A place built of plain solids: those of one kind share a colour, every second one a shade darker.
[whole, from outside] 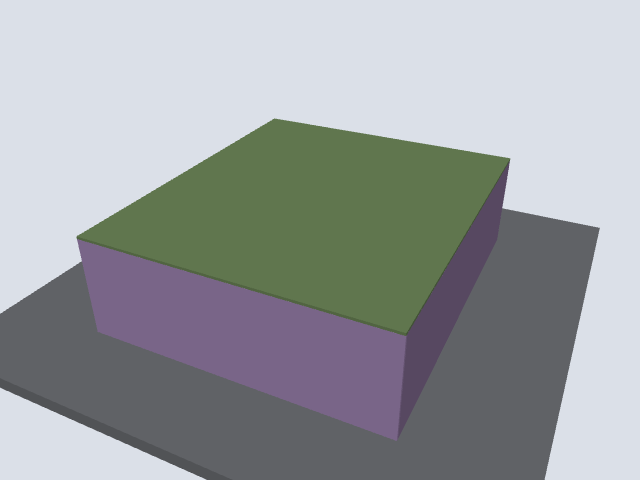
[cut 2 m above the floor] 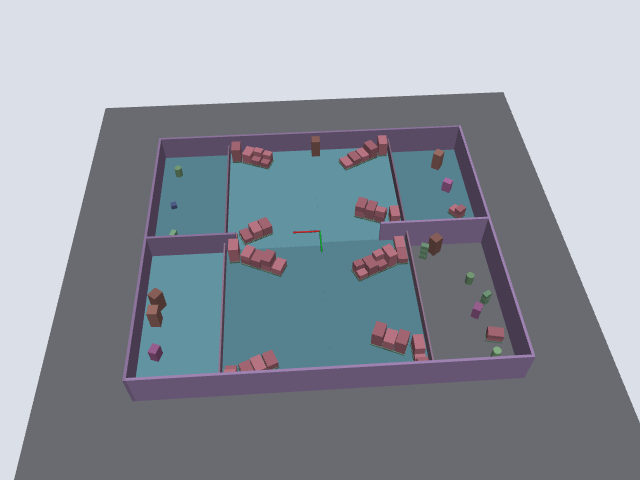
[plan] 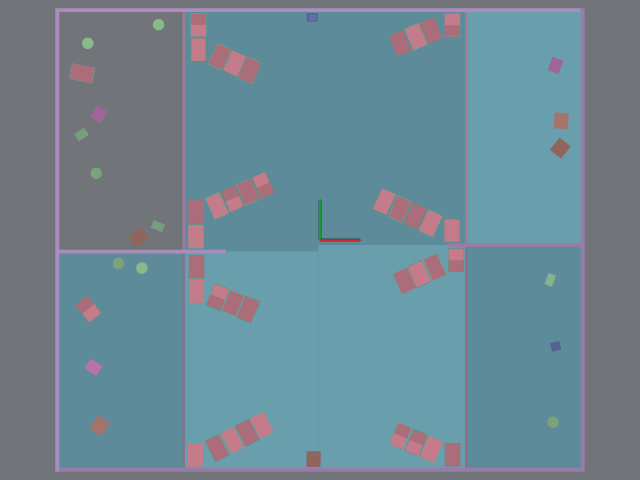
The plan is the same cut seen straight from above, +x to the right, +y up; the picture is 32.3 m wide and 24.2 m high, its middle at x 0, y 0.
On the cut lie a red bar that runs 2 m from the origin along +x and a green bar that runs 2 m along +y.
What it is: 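A closed cross-dock hall without a stair; its walked floor lies 0.91 m over the lower ground and ends at a front at either end, two bays a front; beyond a bay's line the ground lies deep, a low step down, or level and merely marked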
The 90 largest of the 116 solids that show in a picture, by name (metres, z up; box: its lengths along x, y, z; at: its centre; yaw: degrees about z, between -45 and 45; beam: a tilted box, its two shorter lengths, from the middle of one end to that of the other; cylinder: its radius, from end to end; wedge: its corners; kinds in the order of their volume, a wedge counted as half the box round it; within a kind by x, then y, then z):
{
 "floor_1": {"box": [6.38, 10.84, 0.27], "at": [-9.98, -6.09, 0.09]},
 "floor_2": {"box": [6.74, 10.92, 0.95], "at": [-3.44, -6.05, 0.43]},
 "floor_3": {"box": [6.74, 12.1, 0.95], "at": [-3.44, 5.46, 0.43]},
 "floor_4": {"box": [7.38, 11.25, 0.95], "at": [3.62, -5.88, 0.43]},
 "floor_5": {"box": [7.38, 11.77, 0.95], "at": [3.62, 5.63, 0.43]},
 "floor_6": {"box": [5.87, 11.17, 0.79], "at": [10.23, -5.92, 0.34]},
 "floor_7": {"box": [5.87, 11.69, 0.81], "at": [10.23, 5.67, 0.35]},
 "wall_1": {"box": [0.2, 23.38, 7.94], "at": [-13.25, 0.0, 3.92]},
 "wall_2": {"box": [8.42, 0.2, 7.94], "at": [-8.96, -0.59, 3.92]},
 "wall_3": {"box": [26.29, 0.2, 7.94], "at": [0.0, -11.59, 3.92]},
 "wall_4": {"box": [26.29, 0.2, 7.94], "at": [0.0, 11.59, 3.92]},
 "wall_5": {"box": [6.71, 0.2, 7.94], "at": [9.81, -0.26, 3.92]},
 "wall_6": {"box": [0.2, 23.38, 7.94], "at": [13.25, 0.0, 3.92]},
 "roof_1": {"box": [26.69, 23.38, 0.2], "at": [0.0, 0.0, 7.99]},
 "load_1": {"box": [1.12, 0.76, 0.36], "at": [-12.0, 8.41, 0.68], "yaw": -11.6},
 "load_2": {"box": [1.12, 0.76, 0.36], "at": [-11.99, 8.4, 0.32], "yaw": -11.6},
 "load_3": {"box": [0.76, 0.57, 0.43], "at": [-11.86, -3.26, 1.02], "yaw": 38.5},
 "load_4": {"box": [0.76, 1.13, 0.43], "at": [-11.68, -3.48, 0.58], "yaw": 38.4},
 "load_5": {"box": [0.76, 1.17, 1.31], "at": [-6.28, -10.85, 1.7], "yaw": -0.1},
 "load_6": {"box": [0.77, 1.14, 0.4], "at": [-6.26, 0.17, 1.25], "yaw": 0.2},
 "load_7": {"box": [0.76, 1.15, 0.5], "at": [-6.25, 1.43, 1.3]},
 "load_8": {"box": [0.72, 1.15, 0.97], "at": [-6.22, -2.59, 1.53], "yaw": -0.1},
 "load_9": {"box": [0.76, 1.13, 0.51], "at": [-6.22, -1.34, 1.3], "yaw": -0.1},
 "load_10": {"box": [0.72, 1.14, 1.07], "at": [-6.13, 9.59, 1.58], "yaw": 0.3},
 "load_11": {"box": [0.75, 1.14, 0.58], "at": [-6.13, 10.84, 1.34], "yaw": 0.3},
 "load_12": {"box": [0.75, 0.57, 0.58], "at": [-6.13, 11.12, 1.92], "yaw": 0.1},
 "load_13": {"box": [0.72, 1.15, 1.28], "at": [-5.19, 1.72, 1.69], "yaw": 24.0},
 "load_14": {"box": [0.76, 1.15, 1.07], "at": [-5.18, -10.49, 1.59], "yaw": 27.0},
 "load_15": {"box": [0.76, 1.13, 0.61], "at": [-5.16, -2.87, 1.35], "yaw": -22.2},
 "load_16": {"box": [0.75, 1.12, 1.21], "at": [-5.07, 9.24, 1.65], "yaw": -24.2},
 "load_17": {"box": [0.76, 0.57, 0.61], "at": [-5.05, -2.62, 1.96], "yaw": -22.2},
 "load_18": {"box": [0.7, 1.15, 0.6], "at": [-4.41, -10.09, 1.35], "yaw": 27.1},
 "load_19": {"box": [0.73, 1.16, 0.6], "at": [-4.41, 2.07, 1.35], "yaw": 24.4},
 "load_20": {"box": [0.73, 1.11, 1.07], "at": [-4.39, -3.19, 1.58], "yaw": -22.2},
 "load_21": {"box": [0.73, 0.58, 0.6], "at": [-4.31, 1.81, 1.94], "yaw": 24.0},
 "load_22": {"box": [0.77, 1.11, 0.85], "at": [-4.3, 8.9, 1.47], "yaw": -24.5},
 "load_23": {"box": [0.74, 1.14, 0.58], "at": [-3.67, -9.72, 1.34], "yaw": 27.3},
 "load_24": {"box": [0.76, 1.13, 0.94], "at": [-3.63, 2.42, 1.52], "yaw": 24.2},
 "load_25": {"box": [0.76, 1.12, 0.58], "at": [-3.62, -3.51, 1.91], "yaw": -22.2},
 "load_26": {"box": [0.76, 1.12, 0.58], "at": [-3.61, -3.51, 1.34], "yaw": -22.2},
 "load_27": {"box": [0.77, 1.13, 1.26], "at": [-3.54, 8.55, 1.68], "yaw": -24.1},
 "load_28": {"box": [0.76, 1.13, 0.35], "at": [-2.93, -9.34, 1.22], "yaw": 26.6},
 "load_29": {"box": [0.71, 1.15, 0.49], "at": [-2.86, 2.76, 1.29], "yaw": 23.9},
 "load_30": {"box": [0.71, 0.57, 0.49], "at": [-2.74, 2.5, 1.78], "yaw": 23.7},
 "load_31": {"box": [0.75, 1.15, 0.6], "at": [3.24, 1.93, 1.35], "yaw": -25.4},
 "load_32": {"box": [0.71, 0.58, 0.48], "at": [3.95, -10.14, 1.77], "yaw": -22.5},
 "load_33": {"box": [0.73, 1.12, 0.61], "at": [4.02, 1.56, 1.96], "yaw": -25.2},
 "load_34": {"box": [0.73, 1.12, 0.61], "at": [4.03, 1.56, 1.35], "yaw": -25.0},
 "load_35": {"box": [0.77, 1.1, 0.56], "at": [4.04, 9.92, 1.33], "yaw": 22.3},
 "load_36": {"box": [0.71, 1.17, 0.48], "at": [4.06, -9.89, 1.29], "yaw": -22.4},
 "load_37": {"box": [0.78, 1.11, 0.84], "at": [4.26, -2.06, 1.47], "yaw": 24.7},
 "load_38": {"box": [0.73, 0.58, 0.52], "at": [4.74, -10.48, 1.84], "yaw": -22.7},
 "load_39": {"box": [0.76, 1.11, 0.8], "at": [4.81, 1.2, 1.45], "yaw": -25.0},
 "load_40": {"box": [0.75, 1.14, 0.58], "at": [4.84, 10.25, 1.34], "yaw": 22.7},
 "load_41": {"box": [0.73, 1.15, 0.52], "at": [4.86, -10.23, 1.31], "yaw": -22.7},
 "load_42": {"box": [0.76, 1.12, 0.85], "at": [5.02, -1.71, 1.47], "yaw": 24.0},
 "load_43": {"box": [0.74, 1.12, 0.48], "at": [5.58, 0.84, 1.77], "yaw": -25.3},
 "load_44": {"box": [0.77, 1.11, 0.5], "at": [5.61, 10.56, 1.3], "yaw": 22.3},
 "load_45": {"box": [0.78, 1.14, 0.94], "at": [5.63, -10.55, 1.52], "yaw": -22.7},
 "load_46": {"box": [0.71, 1.15, 0.43], "at": [5.79, -1.37, 1.27], "yaw": 24.2},
 "load_47": {"box": [0.75, 1.12, 1.42], "at": [6.65, 0.47, 1.76]},
 "load_48": {"box": [0.77, 1.14, 0.49], "at": [6.67, 10.83, 1.3], "yaw": -0.3},
 "load_49": {"box": [0.77, 0.57, 0.49], "at": [6.67, 11.11, 1.79], "yaw": -0.1},
 "load_50": {"box": [0.78, 1.15, 1.34], "at": [6.69, -10.83, 1.72]},
 "load_51": {"box": [0.75, 1.14, 0.35], "at": [6.87, -1.01, 1.22], "yaw": -0.2},
 "load_52": {"box": [0.75, 0.57, 0.35], "at": [6.87, -0.74, 1.57], "yaw": 0.1},
 "guard_wall_1": {"box": [0.12, 10.8, 1.7], "at": [-6.87, -6.09, 1.07]},
 "guard_wall_2": {"box": [0.12, 11.97, 1.97], "at": [-6.87, 5.5, 0.94]},
 "guard_wall_3": {"box": [0.12, 11.13, 1.19], "at": [7.37, -5.92, 1.33]},
 "guard_wall_4": {"box": [0.12, 11.65, 1.17], "at": [7.37, 5.67, 1.34]},
 "cage_trolley_1": {"box": [0.72, 0.8, 1.66], "at": [-11.1, -9.37, 1.05], "yaw": -35.8},
 "cage_trolley_2": {"box": [0.8, 0.72, 1.71], "at": [-9.14, 0.13, 0.81], "yaw": 35.6},
 "cage_trolley_3": {"box": [0.72, 0.8, 1.66], "at": [-0.33, -11.05, 1.74], "yaw": -0.6},
 "cage_trolley_4": {"box": [0.72, 0.8, 1.66], "at": [12.12, 4.63, 1.59], "yaw": -38.5},
 "cage_trolley_5": {"box": [0.72, 0.8, 1.66], "at": [12.16, 6.01, 1.59], "yaw": -4.5},
 "drum_1": {"cylinder": 0.29, "from": [-11.71, 9.92, 0.0], "to": [-11.71, 9.92, 0.88]},
 "drum_2": {"cylinder": 0.29, "from": [-11.28, 3.37, 0.0], "to": [-11.28, 3.37, 0.88]},
 "drum_3": {"cylinder": 0.29, "from": [-10.16, -1.18, 0.22], "to": [-10.16, -1.18, 1.1]},
 "drum_4": {"cylinder": 0.29, "from": [-8.98, -1.41, 0.22], "to": [-8.98, -1.41, 1.1]},
 "drum_5": {"cylinder": 0.29, "from": [-8.14, 10.86, 0.0], "to": [-8.14, 10.86, 0.88]},
 "drum_6": {"cylinder": 0.29, "from": [11.74, -9.19, 0.74], "to": [11.74, -9.19, 1.62]},
 "bin_1": {"box": [0.72, 0.58, 1.06], "at": [-11.42, -6.41, 0.75], "yaw": -33.5},
 "bin_2": {"box": [0.58, 0.72, 1.11], "at": [-11.16, 6.33, 0.51], "yaw": -30.9},
 "bin_3": {"box": [0.58, 0.72, 1.06], "at": [11.88, 8.8, 1.29], "yaw": -21.1},
 "pallet_1": {"box": [0.8, 1.2, 0.14], "at": [4.06, -9.89, 0.98], "yaw": -22.8},
 "pallet_2": {"box": [0.8, 1.2, 0.14], "at": [4.85, -10.23, 0.98], "yaw": -22.8},
 "pallet_3": {"box": [0.8, 1.2, 0.14], "at": [5.57, 0.83, 0.98], "yaw": -25.2},
 "pallet_4": {"box": [0.8, 1.2, 0.14], "at": [5.79, -1.37, 0.98], "yaw": 24.4},
 "pallet_5": {"box": [0.8, 1.2, 0.14], "at": [6.65, 0.48, 0.98]},
 "pallet_6": {"box": [0.8, 1.2, 0.14], "at": [6.86, -1.01, 0.98]}
}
